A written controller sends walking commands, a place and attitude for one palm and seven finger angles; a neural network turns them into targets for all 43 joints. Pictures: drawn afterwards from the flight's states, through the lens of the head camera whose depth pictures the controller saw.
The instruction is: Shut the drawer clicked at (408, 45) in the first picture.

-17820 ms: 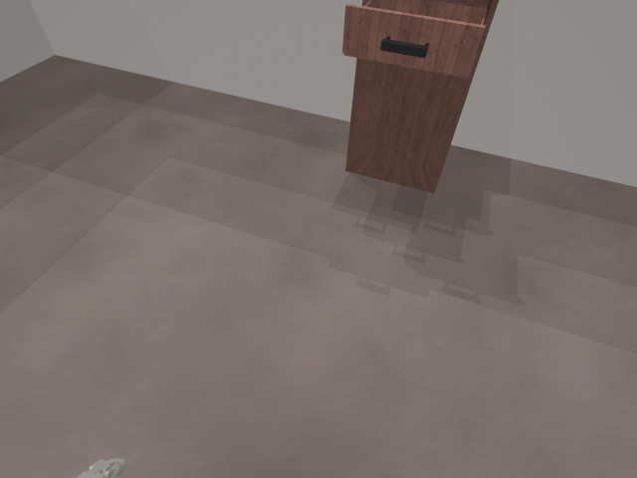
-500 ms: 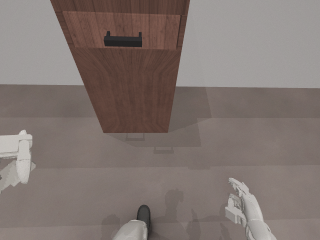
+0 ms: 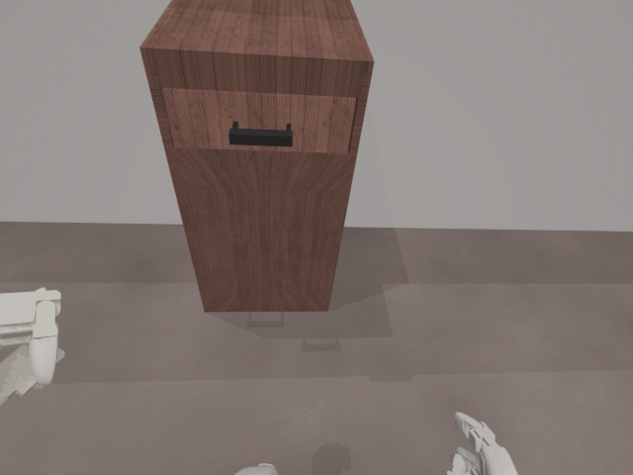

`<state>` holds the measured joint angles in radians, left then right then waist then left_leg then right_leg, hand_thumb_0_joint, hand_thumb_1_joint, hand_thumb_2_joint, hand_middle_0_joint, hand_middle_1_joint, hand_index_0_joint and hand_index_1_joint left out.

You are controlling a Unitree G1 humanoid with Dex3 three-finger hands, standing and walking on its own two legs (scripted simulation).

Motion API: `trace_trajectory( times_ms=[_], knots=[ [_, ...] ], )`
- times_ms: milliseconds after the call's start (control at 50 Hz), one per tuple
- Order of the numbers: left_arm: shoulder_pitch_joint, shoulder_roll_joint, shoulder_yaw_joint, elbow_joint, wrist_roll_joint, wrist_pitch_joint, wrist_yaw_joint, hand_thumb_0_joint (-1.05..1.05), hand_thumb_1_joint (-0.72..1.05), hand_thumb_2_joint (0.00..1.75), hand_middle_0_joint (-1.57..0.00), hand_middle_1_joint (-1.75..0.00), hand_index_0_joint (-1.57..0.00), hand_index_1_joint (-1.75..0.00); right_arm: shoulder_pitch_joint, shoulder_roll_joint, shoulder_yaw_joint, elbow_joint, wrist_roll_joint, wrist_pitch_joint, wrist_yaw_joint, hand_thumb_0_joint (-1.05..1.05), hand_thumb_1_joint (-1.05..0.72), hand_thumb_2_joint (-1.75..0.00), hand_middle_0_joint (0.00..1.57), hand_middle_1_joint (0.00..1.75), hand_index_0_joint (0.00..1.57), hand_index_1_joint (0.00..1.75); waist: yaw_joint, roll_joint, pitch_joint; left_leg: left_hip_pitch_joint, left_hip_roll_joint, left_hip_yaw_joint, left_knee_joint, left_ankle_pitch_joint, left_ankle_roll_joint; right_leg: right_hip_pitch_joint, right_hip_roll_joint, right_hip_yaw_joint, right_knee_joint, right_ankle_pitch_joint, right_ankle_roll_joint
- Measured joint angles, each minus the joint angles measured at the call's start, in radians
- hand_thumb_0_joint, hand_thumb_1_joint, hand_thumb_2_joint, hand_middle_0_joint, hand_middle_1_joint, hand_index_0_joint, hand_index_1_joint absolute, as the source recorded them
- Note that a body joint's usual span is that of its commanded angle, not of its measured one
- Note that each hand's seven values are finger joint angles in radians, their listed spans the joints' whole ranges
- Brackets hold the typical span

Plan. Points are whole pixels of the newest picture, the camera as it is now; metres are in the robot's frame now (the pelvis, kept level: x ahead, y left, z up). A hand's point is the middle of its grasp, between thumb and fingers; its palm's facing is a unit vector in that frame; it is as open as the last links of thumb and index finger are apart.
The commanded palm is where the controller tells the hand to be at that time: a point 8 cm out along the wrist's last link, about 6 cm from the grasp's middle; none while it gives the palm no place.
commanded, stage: stop stepping back and stand still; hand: left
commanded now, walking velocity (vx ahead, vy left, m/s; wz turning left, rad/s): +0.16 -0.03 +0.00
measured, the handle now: (261, 132) +0.78 +0.17 +0.01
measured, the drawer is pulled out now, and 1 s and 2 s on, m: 0.00 0.00 0.00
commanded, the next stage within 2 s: let the arm hang, fingers relaxed in 0.38 s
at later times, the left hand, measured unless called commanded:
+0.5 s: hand (54, 346) +0.19 +0.26 +0.15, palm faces +0.30 -0.81 -0.50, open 3.2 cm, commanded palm none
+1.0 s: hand out of the picture -0.04 +0.20 -0.17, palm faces +0.04 -0.98 -0.21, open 4.7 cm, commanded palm none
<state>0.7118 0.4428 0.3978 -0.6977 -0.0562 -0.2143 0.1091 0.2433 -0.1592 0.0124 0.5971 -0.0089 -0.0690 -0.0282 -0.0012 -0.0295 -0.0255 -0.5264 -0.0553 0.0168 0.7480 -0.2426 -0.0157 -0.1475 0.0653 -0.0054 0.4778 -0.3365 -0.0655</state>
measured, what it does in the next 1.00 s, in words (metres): steps on the spot: left foot, then right foot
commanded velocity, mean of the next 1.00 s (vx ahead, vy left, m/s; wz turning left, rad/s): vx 0.02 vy -0.03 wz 0.00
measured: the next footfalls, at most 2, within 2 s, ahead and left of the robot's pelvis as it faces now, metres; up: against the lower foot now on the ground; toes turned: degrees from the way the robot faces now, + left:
left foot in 0.08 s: +0.09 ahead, +0.10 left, +0.00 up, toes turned -1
right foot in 0.36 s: +0.01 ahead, -0.08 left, +0.00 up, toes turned -3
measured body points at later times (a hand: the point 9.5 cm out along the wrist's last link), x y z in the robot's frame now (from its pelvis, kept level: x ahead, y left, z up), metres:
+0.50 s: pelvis +0.00 +0.02 +0.00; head +0.02 +0.02 +0.45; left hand +0.17 +0.30 +0.18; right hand +0.15 -0.22 -0.09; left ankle +0.05 +0.10 -0.73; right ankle -0.03 -0.08 -0.73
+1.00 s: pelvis +0.01 +0.01 +0.01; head +0.03 +0.02 +0.46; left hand -0.04 +0.25 -0.15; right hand +0.00 -0.21 -0.15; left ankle +0.05 +0.10 -0.73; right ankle -0.03 -0.08 -0.73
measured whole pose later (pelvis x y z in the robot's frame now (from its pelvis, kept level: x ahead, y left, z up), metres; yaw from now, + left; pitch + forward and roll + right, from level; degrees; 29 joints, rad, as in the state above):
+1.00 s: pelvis +0.01 +0.01 +0.01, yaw +1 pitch -1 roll -1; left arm 0.34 0.18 0.01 1.13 0.01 0.01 0.03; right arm 0.28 -0.15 0.00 1.10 -0.01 0.02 -0.04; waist 0.01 0.01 0.08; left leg -0.25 -0.04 -0.01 0.44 -0.17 0.04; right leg -0.11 0.02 -0.08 0.40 -0.27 -0.04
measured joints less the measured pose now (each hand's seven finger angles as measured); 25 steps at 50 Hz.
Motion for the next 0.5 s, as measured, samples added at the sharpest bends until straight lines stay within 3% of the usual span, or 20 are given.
trace_trajectory(
  times_ms=[40, 80, 160, 220, 320, 360, 420, 480, 500],
  knots=[
    [0.009, -0.019, -0.009, 0.021, 0.007, -0.002, 0.012, 0.01, 0.89, 0.9, -1.4, -1.6, -1.4, -1.6, 0.01, 0.0, 0.003, 0.023, 0.002, 0.006, -0.011, 0.01, -0.9, -0.9, 0.21, 0.3, 0.21, 0.3, 0.023, -0.006, -0.031, 0.066, 0.023, -0.001, -0.008, -0.031, 0.009, -0.001, -0.016, 0.01, -0.013, 0.001, 0.028],
    [-0.038, -0.046, -0.024, 0.07, 0.016, 0.003, 0.029, 0.01, 0.89, 0.9, -1.41, -1.6, -1.41, -1.6, 0.022, -0.022, 0.002, 0.027, 0.007, -0.014, -0.027, 0.01, -0.9, -0.9, 0.21, 0.3, 0.21, 0.3, 0.022, 0.02, -0.038, 0.169, 0.054, -0.028, -0.156, -0.002, 0.031, -0.012, -0.015, -0.004, 0.012, -0.007, 0.053],
    [-0.17, -0.08, -0.03, 0.176, 0.012, 0.04, 0.039, 0.01, 0.89, 0.9, -1.41, -1.6, -1.41, -1.6, -0.021, -0.014, 0.001, 0.058, 0.007, -0.046, -0.043, 0.01, -0.9, -0.9, 0.21, 0.3, 0.21, 0.3, 0.018, -0.015, 0.029, 0.209, 0.001, -0.009, -0.223, 0.04, 0.076, -0.055, -0.055, 0.026, 0.131, -0.064, 0.075],
    [-0.16, -0.069, -0.028, 0.141, 0.012, 0.05, 0.037, 0.01, 0.89, 0.9, -1.4, -1.6, -1.4, -1.6, -0.034, 0.012, 0.015, 0.038, -0.003, -0.076, -0.024, 0.01, -0.9, -0.9, 0.21, 0.3, 0.21, 0.3, 0.0, -0.03, 0.057, 0.244, 0.0, -0.008, -0.319, 0.099, 0.078, -0.11, -0.037, 0.034, 0.208, -0.088, 0.076],
    [-0.046, -0.032, -0.03, 0.033, 0.022, 0.022, 0.032, 0.01, 0.89, 0.9, -1.4, -1.6, -1.4, -1.6, -0.027, 0.024, 0.031, -0.009, -0.01, -0.08, -0.003, 0.01, -0.9, -0.9, 0.21, 0.3, 0.21, 0.3, -0.012, -0.02, 0.061, 0.253, 0.028, 0.002, -0.376, 0.132, 0.068, -0.098, -0.034, -0.026, 0.076, -0.05, 0.069],
    [-0.013, -0.01, -0.017, 0.028, 0.022, 0.014, 0.032, 0.01, 0.89, 0.9, -1.4, -1.6, -1.4, -1.6, -0.022, 0.021, 0.03, -0.02, -0.011, -0.064, -0.008, 0.01, -0.9, -0.9, 0.21, 0.3, 0.21, 0.3, -0.016, -0.017, 0.052, 0.236, 0.024, 0.006, -0.356, 0.121, 0.063, -0.052, -0.039, -0.038, -0.025, -0.027, 0.06],
    [-0.014, -0.008, -0.01, 0.068, 0.018, 0.014, 0.029, 0.01, 0.89, 0.9, -1.4, -1.6, -1.4, -1.6, -0.03, 0.0, 0.015, -0.01, -0.011, -0.032, -0.019, 0.01, -0.9, -0.9, 0.21, 0.3, 0.21, 0.3, -0.015, 0.022, 0.056, 0.208, 0.038, -0.004, -0.292, 0.086, 0.054, -0.034, -0.025, -0.051, -0.076, 0.103, 0.034],
    [-0.021, -0.037, -0.017, 0.102, 0.009, 0.023, 0.03, 0.01, 0.89, 0.9, -1.4, -1.6, -1.4, -1.6, -0.02, -0.03, -0.002, 0.016, 0.0, -0.013, -0.024, 0.01, -0.9, -0.9, 0.21, 0.3, 0.21, 0.3, -0.005, 0.053, 0.045, 0.19, 0.055, -0.01, -0.228, 0.043, 0.045, -0.03, -0.006, -0.054, -0.059, 0.083, 0.024],
    [-0.052, -0.043, -0.042, 0.164, 0.023, 0.004, 0.018, 0.01, 0.89, 0.9, -1.4, -1.6, -1.4, -1.6, -0.018, -0.045, -0.018, 0.048, 0.002, -0.035, -0.007, 0.01, -0.9, -0.9, 0.21, 0.3, 0.21, 0.3, -0.001, 0.063, 0.034, 0.17, 0.055, -0.012, -0.194, 0.034, 0.043, -0.042, -0.006, -0.058, -0.035, 0.066, 0.025]
  ],
)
